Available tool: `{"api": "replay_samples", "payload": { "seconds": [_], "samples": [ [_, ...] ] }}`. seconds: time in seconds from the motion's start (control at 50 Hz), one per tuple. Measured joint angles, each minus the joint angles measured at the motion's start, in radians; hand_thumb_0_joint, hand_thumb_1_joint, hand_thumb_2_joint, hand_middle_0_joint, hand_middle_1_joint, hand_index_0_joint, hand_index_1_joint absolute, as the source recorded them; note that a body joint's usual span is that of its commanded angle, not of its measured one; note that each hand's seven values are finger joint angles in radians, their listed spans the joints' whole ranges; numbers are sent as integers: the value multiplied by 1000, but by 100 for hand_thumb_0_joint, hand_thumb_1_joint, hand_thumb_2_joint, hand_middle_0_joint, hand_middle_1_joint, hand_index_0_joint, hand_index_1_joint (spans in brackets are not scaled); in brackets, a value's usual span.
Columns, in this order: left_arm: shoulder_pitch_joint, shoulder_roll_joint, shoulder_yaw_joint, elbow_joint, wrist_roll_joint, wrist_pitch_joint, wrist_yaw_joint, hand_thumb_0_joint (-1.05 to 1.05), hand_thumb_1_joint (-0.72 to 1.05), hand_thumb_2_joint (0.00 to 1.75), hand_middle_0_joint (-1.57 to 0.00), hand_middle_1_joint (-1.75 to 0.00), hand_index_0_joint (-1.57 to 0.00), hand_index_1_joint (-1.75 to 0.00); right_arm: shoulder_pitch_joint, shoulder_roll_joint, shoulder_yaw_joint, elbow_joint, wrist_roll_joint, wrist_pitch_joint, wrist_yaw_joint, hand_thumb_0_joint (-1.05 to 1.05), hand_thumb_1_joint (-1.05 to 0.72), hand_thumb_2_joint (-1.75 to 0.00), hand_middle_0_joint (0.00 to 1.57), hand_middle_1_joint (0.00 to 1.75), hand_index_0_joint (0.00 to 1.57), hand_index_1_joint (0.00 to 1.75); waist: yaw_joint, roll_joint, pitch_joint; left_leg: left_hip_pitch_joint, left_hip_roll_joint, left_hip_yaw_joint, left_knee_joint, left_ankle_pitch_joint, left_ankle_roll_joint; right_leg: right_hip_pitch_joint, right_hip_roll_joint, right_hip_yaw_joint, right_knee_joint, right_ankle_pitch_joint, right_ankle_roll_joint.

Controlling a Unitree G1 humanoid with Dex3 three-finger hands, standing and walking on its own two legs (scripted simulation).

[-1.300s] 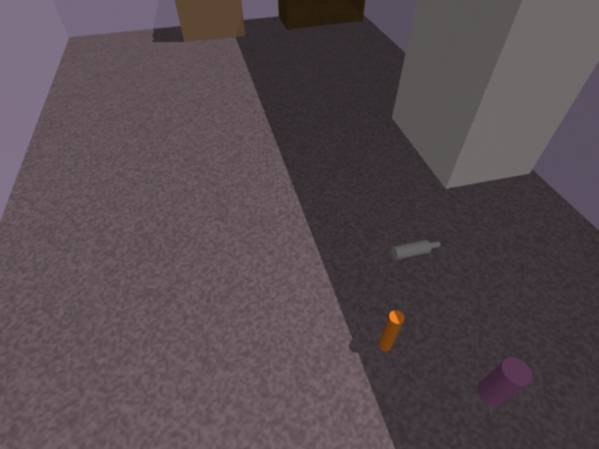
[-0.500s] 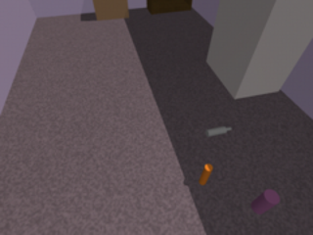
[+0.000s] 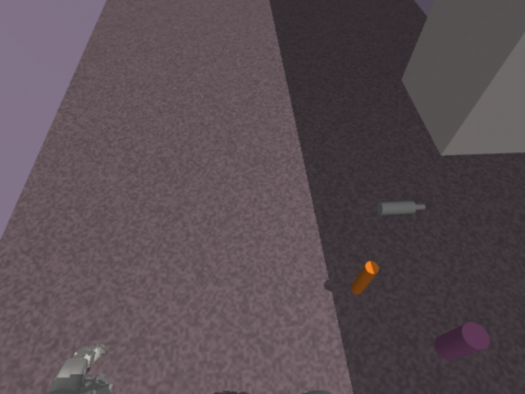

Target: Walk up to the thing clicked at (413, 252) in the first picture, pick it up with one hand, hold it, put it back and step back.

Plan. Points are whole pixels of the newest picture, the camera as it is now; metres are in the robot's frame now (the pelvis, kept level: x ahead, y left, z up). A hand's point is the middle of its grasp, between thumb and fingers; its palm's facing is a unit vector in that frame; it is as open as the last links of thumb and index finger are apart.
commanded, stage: walk up
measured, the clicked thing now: (401, 207) +0.90 -0.67 -0.75
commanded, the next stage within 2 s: none
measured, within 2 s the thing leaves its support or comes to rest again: neither
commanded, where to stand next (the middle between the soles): +0.06 +0.00 m, yaw +107 degrees
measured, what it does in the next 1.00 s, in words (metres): steps to the right, turning left: left foot, then right foot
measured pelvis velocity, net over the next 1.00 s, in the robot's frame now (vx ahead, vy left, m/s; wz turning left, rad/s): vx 0.05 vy -0.09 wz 1.02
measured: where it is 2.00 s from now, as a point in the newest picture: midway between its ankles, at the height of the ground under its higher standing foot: outside the picture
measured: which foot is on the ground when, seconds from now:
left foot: down 0.00-0.08, up 0.10-0.48, down 0.50-0.82, up 0.84-1.00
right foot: down 0.00-0.52, up 0.54-0.78, down 0.80-1.00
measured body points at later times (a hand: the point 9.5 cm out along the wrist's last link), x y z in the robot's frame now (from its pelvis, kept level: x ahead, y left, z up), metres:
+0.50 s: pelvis +0.00 -0.06 -0.02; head +0.03 -0.02 +0.43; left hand -0.06 +0.27 -0.14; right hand +0.24 -0.29 -0.11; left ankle -0.03 +0.06 -0.75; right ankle +0.00 -0.13 -0.74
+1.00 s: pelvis +0.05 -0.09 -0.01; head +0.09 -0.07 +0.44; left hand -0.18 +0.17 -0.09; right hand +0.39 -0.15 -0.12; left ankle -0.07 +0.01 -0.68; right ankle +0.16 -0.13 -0.74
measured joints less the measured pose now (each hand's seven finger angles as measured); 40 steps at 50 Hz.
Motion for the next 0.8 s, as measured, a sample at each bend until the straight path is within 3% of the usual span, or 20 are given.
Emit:
{"api": "replay_samples", "payload": {
  "seconds": [0.06,0.08,0.1,0.14,0.16,0.24,0.38,0.5,0.52,0.54,0.58,0.62,0.74,0.8],
  "samples": [
    [-2,1,4,-48,5,-6,-7,1,91,90,-20,-30,-21,-30,14,-20,-13,-34,-6,21,-4,0,-90,-89,21,30,20,30,3,11,11,-38,-14,-55,41,-5,-25,34,4,27,-125,34,-18],
    [5,1,6,-61,7,-14,-6,1,91,90,-20,-30,-21,-30,15,-28,-14,-47,-7,28,-4,0,-90,-89,20,30,20,30,11,14,10,-59,-20,-66,78,-21,-30,57,1,26,-198,106,-25],
    [15,-3,9,-70,13,-20,-3,1,91,90,-20,-30,-21,-30,7,-36,-16,-56,-6,35,-5,0,-90,-89,20,30,20,30,16,25,17,-85,-19,-71,144,-91,-10,63,7,10,-217,193,-29],
    [37,-11,8,-73,27,-11,-6,0,91,90,-20,-30,-21,-30,4,-37,-20,-78,-11,44,-8,0,-90,-90,20,30,20,30,11,32,12,-162,-15,-6,319,-239,3,71,-1,-35,-217,196,-42],
    [48,-13,8,-72,31,-6,-8,0,91,90,-20,-30,-21,-30,5,-36,-22,-89,-12,45,-2,0,-90,-90,20,30,20,30,14,24,8,-194,-13,38,406,-265,4,82,-13,-50,-229,193,-49],
    [91,-26,8,-67,32,-8,-11,1,90,90,-21,-30,-21,-30,18,-51,-20,-136,-11,34,35,0,-91,-90,20,30,20,30,21,17,-6,-246,30,127,584,-203,12,136,-42,-118,-298,210,-55],
    [150,-10,15,-132,35,-25,-27,1,90,90,-21,-30,-21,-30,26,-59,-10,-165,-5,48,70,0,-91,-90,20,30,20,30,54,-2,5,-170,104,202,426,-179,19,176,-62,-267,-279,164,-65],
    [200,35,18,-163,30,-13,-32,1,90,90,-21,-30,-21,-30,20,-52,-13,-219,-4,34,68,0,-91,-90,20,30,20,30,74,-46,-1,-65,76,267,241,-168,53,126,-126,-373,-106,42,-47],
    [206,47,21,-161,26,-9,-30,1,90,90,-21,-30,-21,-30,12,-43,-15,-229,-8,28,63,0,-91,-90,20,30,20,30,78,-77,8,-58,48,273,238,-152,49,101,-162,-358,-33,19,-38],
    [209,49,24,-157,22,-2,-28,1,90,90,-21,-30,-21,-30,9,-40,-14,-246,-11,23,58,0,-91,-90,20,30,20,30,76,-86,13,-65,34,264,256,-156,49,64,-160,-307,54,-23,-15],
    [205,44,19,-147,20,9,-27,1,90,90,-20,-30,-21,-30,18,-41,-14,-275,-7,12,48,0,-91,-90,20,30,20,30,57,-71,16,-75,19,212,270,-158,56,-10,-109,-195,214,-95,7],
    [209,42,11,-153,13,3,-30,1,91,90,-20,-30,-20,-30,31,-39,-5,-292,-1,12,42,0,-90,-90,20,30,20,30,51,-65,12,-61,4,169,239,-139,52,-58,-88,-126,264,-93,10],
    [211,35,5,-189,0,-24,-17,1,91,90,-21,-30,-21,-30,45,-45,-5,-345,-16,27,46,0,-90,-90,20,30,20,30,37,-17,-3,-72,-22,35,229,-119,17,-94,-74,-49,103,-24,12],
    [209,35,7,-208,-6,-43,0,1,90,90,-21,-30,-21,-30,38,-54,-12,-372,-21,40,56,0,-90,-90,20,30,20,30,33,13,-6,-110,-43,-36,279,-134,-6,-40,-45,-42,-69,96,-1]
  ]
}}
